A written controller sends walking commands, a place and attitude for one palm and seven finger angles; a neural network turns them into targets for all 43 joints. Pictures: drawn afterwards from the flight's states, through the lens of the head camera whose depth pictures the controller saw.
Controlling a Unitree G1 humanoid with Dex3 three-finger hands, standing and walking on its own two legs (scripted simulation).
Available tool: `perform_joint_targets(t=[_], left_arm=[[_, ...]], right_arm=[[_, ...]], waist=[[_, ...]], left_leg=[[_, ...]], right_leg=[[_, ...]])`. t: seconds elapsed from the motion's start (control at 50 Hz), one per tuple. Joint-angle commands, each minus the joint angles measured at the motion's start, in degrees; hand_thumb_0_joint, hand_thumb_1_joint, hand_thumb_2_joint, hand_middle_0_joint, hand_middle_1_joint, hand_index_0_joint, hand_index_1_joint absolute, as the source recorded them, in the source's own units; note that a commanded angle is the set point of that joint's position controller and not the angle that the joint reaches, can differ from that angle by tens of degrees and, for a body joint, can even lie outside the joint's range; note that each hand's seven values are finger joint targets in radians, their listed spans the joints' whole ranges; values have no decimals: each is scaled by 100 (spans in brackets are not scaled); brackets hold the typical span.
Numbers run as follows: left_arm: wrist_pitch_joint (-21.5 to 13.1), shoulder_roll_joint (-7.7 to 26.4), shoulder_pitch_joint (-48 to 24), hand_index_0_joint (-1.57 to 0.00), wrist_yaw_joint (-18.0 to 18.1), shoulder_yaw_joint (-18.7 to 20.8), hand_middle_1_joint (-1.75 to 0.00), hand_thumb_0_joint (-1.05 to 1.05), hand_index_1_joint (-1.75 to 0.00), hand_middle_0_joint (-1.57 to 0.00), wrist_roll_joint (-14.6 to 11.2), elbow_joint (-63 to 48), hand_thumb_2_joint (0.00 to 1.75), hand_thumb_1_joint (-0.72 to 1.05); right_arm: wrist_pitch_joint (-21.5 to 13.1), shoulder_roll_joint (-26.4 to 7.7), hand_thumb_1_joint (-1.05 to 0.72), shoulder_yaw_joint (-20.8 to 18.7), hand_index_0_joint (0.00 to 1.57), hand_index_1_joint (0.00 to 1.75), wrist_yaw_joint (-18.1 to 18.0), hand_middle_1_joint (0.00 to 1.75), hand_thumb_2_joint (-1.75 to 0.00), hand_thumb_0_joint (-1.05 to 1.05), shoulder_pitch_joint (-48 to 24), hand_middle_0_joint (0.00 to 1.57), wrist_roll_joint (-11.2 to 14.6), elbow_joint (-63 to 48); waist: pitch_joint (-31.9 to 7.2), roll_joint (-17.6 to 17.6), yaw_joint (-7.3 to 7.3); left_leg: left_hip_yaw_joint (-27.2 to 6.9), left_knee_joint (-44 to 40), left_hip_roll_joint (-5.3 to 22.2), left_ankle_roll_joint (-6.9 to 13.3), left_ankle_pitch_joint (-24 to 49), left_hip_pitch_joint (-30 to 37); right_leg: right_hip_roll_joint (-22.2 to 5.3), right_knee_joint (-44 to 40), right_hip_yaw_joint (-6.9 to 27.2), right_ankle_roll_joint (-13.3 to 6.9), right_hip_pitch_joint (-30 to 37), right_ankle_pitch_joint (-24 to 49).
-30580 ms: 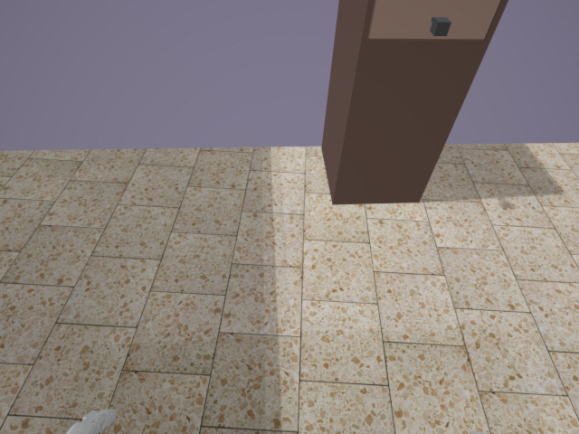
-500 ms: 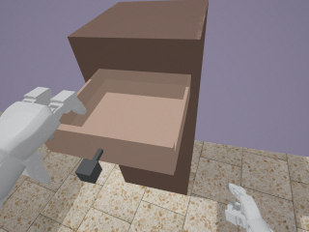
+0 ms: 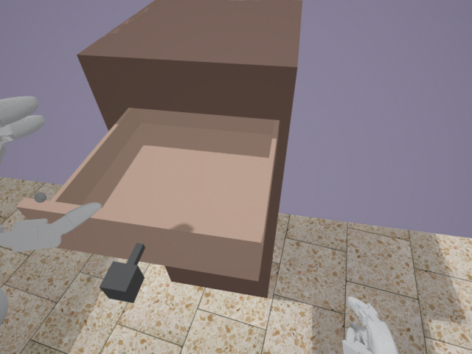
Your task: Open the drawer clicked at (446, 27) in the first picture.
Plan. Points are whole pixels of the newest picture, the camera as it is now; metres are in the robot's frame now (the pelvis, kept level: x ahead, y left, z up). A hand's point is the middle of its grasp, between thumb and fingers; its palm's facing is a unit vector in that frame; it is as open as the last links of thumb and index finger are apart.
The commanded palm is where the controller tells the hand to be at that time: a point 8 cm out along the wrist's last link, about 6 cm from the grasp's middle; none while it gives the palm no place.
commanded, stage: draw the hand back to the body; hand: left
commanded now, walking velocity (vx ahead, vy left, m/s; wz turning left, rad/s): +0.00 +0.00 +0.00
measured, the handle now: (129, 269) +0.22 +0.19 +0.07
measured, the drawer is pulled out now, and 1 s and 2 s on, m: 0.30 0.30 0.30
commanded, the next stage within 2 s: step back with the hand held close in 0.52 s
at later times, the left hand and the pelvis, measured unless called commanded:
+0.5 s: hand (41, 214) +0.18 +0.21 +0.26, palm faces +0.48 -0.80 -0.35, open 7.6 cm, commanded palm +0.12 +0.26 +0.26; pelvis +0.00 -0.02 +0.00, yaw +1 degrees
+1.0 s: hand (54, 234) +0.17 +0.21 +0.24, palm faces +0.37 -0.77 -0.52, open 7.4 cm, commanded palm +0.10 +0.26 +0.26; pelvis -0.03 -0.02 +0.00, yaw +1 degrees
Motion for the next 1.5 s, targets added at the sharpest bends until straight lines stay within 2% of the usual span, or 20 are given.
perform_joint_targets(t=[0.0,0.06,0.1,0.3,0.38,0.6,0.62,0.64,0.68,0.74,0.92,1.04,1.12,1.22,1.3,1.34,1.36,1.38,1.42,1.48], left_arm=[[-203,824,-204,-24,39,566,-64,0,-64,-24,-90,-838,68,37],[-208,928,-109,-23,66,651,-57,0,-57,-23,-88,-1075,72,48],[-200,1016,-160,-22,104,699,-52,0,-52,-22,-68,-1231,75,55],[-126,876,-379,-20,137,616,-30,0,-30,-20,-52,-803,90,90],[-109,918,-332,-20,140,647,-30,0,-30,-20,-78,-617,90,90],[-206,1050,-254,-20,193,736,-30,0,-30,-20,-71,-891,90,90],[-443,1963,-849,-20,233,1663,-30,0,-30,-20,50,-1336,90,90],[-490,1381,-380,-20,173,1244,-30,0,-30,-20,82,-633,90,90],[-450,1170,-142,-20,141,1004,-30,0,-30,-20,146,-394,90,90],[-539,1182,143,-20,150,1033,-30,0,-30,-20,173,-350,90,90],[-633,1596,879,-20,292,1478,-30,0,-30,-20,161,-1495,90,90],[-641,1718,1002,-20,402,1735,-30,0,-30,-20,185,-1645,90,90],[-623,1653,749,-20,410,1754,-30,0,-30,-20,206,-1354,90,90],[-573,1490,308,-20,379,1630,-30,0,-30,-20,290,-954,90,90],[-535,1496,37,-20,377,1551,-30,0,-30,-20,376,-881,90,90],[-549,1350,-73,-20,402,1276,-30,0,-30,-20,405,-1072,90,90],[-584,1337,-61,-20,431,1201,-30,0,-30,-20,405,-1208,90,90],[-609,1381,-11,-20,467,1209,-30,0,-30,-20,385,-1326,90,90],[-621,1408,178,-20,499,1270,-30,0,-30,-20,363,-1535,90,90],[-683,1613,392,-20,528,1530,-30,0,-30,-20,378,-1869,90,90]], right_arm=[[-238,-570,-90,-249,20,30,1,30,-90,0,-903,20,51,-1013],[-208,-555,-90,-261,20,30,-26,30,-90,0,-895,20,58,-1055],[-221,-566,-90,-247,20,30,-47,30,-90,0,-882,20,62,-1048],[-212,-545,-90,-247,20,30,-67,30,-90,0,-876,20,62,-958],[-179,-529,-90,-246,20,30,-77,30,-90,0,-931,20,55,-978],[-285,-521,-90,-241,20,30,-94,30,-90,0,-953,20,59,-973],[-174,-706,-90,-324,20,30,-41,30,-90,0,-700,20,86,-1176],[-87,-616,-90,-333,20,30,-34,30,-90,0,-625,20,57,-1014],[9,-620,-90,-361,20,30,-3,30,-90,0,-682,20,93,-1078],[57,-658,-90,-443,20,30,20,30,-90,0,-588,20,120,-1112],[184,-668,-90,-543,20,30,-2,30,-90,0,-550,20,152,-1372],[119,-722,-90,-534,20,30,-91,30,-90,0,-461,20,79,-1371],[39,-755,-90,-549,20,30,-115,30,-90,0,-368,20,23,-1302],[-64,-781,-90,-541,20,30,-121,30,-90,0,-345,20,-5,-1296],[-80,-811,-90,-552,20,30,-106,30,-90,0,-384,20,0,-1334],[-56,-762,-90,-544,20,30,-68,30,-90,0,-355,20,12,-1316],[-52,-753,-90,-561,20,30,-48,30,-90,0,-276,20,19,-1245],[-45,-688,-90,-553,20,30,-24,30,-90,0,-232,20,4,-1184],[-15,-596,-90,-494,20,30,8,30,-90,0,-267,20,-27,-1209],[17,-498,-90,-363,20,30,-59,30,-90,0,-302,20,-69,-1254]], waist=[[-667,-51,88],[-931,-129,93],[-925,170,76],[-426,111,20],[-384,-278,64],[-537,181,82],[-67,-91,-146],[-223,-444,-205],[-272,-840,-239],[-673,-350,-269],[-1218,-342,-312],[-1113,383,-256],[-978,360,-271],[-622,115,-323],[-410,-309,-336],[-308,-779,-390],[-403,-1008,-420],[-522,-1220,-409],[-823,-1200,-355],[-799,-401,-369]], left_leg=[[-391,-419,731,-466,1536,217],[-335,-337,715,-438,1566,292],[-339,-299,703,-470,1622,287],[-357,-329,650,-382,1295,237],[-335,-351,634,-300,1027,169],[-248,-242,576,-288,1029,171],[-605,-4,707,-132,842,-179],[-618,232,657,-131,798,-127],[-505,478,615,-135,752,-165],[-417,543,650,-162,850,-249],[-584,399,880,-172,1640,-740],[-1142,-304,1265,-49,1334,-1436],[-1351,-662,1473,13,681,-1903],[-1480,-1005,1585,128,-1047,-2723],[-1187,-599,1283,70,-1835,-2988],[-797,600,822,-153,-1453,-2075],[-459,1583,580,-293,-1118,-1419],[-238,2393,471,-347,-939,-1038],[-292,2824,591,-336,-1199,-1228],[-73,745,695,-358,-531,-1001]], right_leg=[[-413,-275,-57,44,-43,1203],[-446,-311,24,71,30,1351],[-452,-319,48,46,27,1394],[-455,-463,49,67,-242,1192],[-485,-543,119,112,-240,1018],[-553,-657,241,118,-137,1155],[-971,-936,1028,164,-888,1246],[-1124,-991,1014,119,-885,1233],[-1275,-1039,1067,243,-969,1453],[-1403,-757,948,255,-801,1809],[-1260,-124,671,237,-414,2090],[-756,371,489,220,-244,1003],[-551,788,376,213,-164,391],[-492,1049,429,217,-85,-231],[-812,467,830,88,-386,-983],[-1419,-638,1463,-176,-1598,-1785],[-1938,-1116,1845,-398,-2229,-2074],[-2327,-1313,1920,-543,-2512,-1908],[-2512,-1004,1607,-706,-2092,-627],[-1880,-117,800,-305,-1680,774]])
